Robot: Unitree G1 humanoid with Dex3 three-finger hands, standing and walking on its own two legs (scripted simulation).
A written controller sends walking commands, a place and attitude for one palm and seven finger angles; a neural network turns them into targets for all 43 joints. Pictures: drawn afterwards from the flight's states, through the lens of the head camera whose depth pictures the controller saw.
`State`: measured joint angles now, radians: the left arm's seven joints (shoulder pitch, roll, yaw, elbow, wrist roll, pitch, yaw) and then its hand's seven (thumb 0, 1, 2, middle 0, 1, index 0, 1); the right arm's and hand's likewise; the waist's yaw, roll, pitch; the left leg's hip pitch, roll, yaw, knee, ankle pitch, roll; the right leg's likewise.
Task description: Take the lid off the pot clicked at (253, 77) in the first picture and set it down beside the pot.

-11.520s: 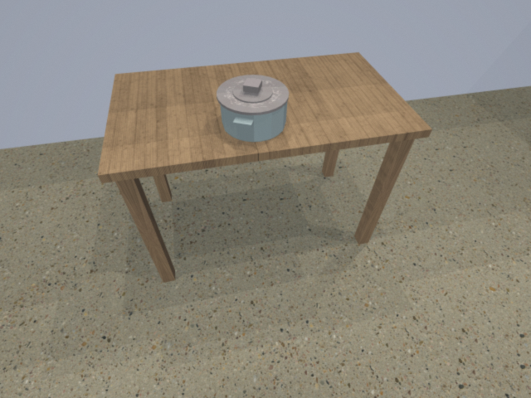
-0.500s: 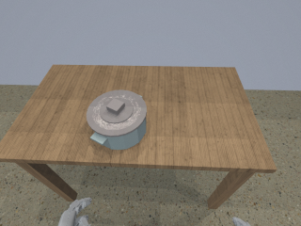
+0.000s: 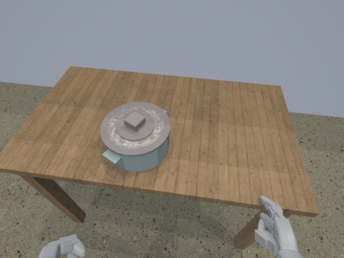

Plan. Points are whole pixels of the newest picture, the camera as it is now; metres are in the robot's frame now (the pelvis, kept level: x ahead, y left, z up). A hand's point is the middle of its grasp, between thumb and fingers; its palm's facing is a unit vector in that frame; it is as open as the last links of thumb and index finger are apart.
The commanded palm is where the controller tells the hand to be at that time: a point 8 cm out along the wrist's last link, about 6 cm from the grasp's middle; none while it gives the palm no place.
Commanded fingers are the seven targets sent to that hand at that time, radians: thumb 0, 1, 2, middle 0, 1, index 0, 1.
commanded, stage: raise the hand higher, near the body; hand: left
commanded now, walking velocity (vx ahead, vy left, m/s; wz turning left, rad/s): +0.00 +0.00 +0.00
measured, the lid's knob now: (135, 121) +0.47 +0.15 +0.02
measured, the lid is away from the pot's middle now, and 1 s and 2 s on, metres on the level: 0.00 0.00 0.00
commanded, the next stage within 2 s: reach forward and open the fingers in 0.78 s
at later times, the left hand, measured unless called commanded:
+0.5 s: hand (57, 234) +0.16 +0.25 +0.02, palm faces +0.25 -0.90 -0.36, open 3.1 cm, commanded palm +0.11 +0.28 +0.06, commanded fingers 0.00 0.90 0.90 -1.30 -1.50 -1.30 -1.50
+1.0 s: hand (46, 202) +0.19 +0.25 +0.09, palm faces +0.15 -0.58 -0.81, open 3.0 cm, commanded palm +0.16 +0.28 +0.14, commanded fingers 0.00 0.73 0.91 -1.15 -1.37 -1.15 -1.37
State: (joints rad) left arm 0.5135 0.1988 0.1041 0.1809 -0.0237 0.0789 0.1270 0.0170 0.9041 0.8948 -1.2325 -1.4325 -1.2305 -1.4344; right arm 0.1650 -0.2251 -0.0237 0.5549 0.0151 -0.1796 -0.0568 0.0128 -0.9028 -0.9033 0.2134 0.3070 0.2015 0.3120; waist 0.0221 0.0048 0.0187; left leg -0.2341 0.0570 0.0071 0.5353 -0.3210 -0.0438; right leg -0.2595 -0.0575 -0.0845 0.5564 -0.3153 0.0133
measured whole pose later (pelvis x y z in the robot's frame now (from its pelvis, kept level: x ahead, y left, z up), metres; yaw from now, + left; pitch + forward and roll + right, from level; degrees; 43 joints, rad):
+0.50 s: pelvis +0.01 +0.02 +0.01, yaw -1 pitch -1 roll +0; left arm 0.64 0.25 0.13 -0.21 -0.01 0.00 0.11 0.02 0.90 0.89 -1.29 -1.50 -1.29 -1.50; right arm 0.18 -0.22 -0.05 0.59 0.02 -0.18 -0.08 0.01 -0.90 -0.90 0.21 0.30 0.12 0.27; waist 0.05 0.02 0.02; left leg -0.15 0.04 0.03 0.48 -0.32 -0.02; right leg -0.17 -0.07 -0.06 0.47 -0.28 0.04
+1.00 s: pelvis +0.00 +0.01 +0.00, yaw -2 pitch +0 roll +0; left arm 0.57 0.42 0.18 -0.44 0.40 0.02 0.12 0.02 0.88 0.88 -1.28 -1.49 -1.28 -1.49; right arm 0.19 -0.25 -0.04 0.53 0.00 -0.12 -0.05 0.01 -0.90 -0.90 0.21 0.30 0.13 0.28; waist 0.07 0.04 0.00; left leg -0.18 0.06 0.05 0.49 -0.31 -0.03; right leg -0.22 -0.06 -0.04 0.50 -0.28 0.03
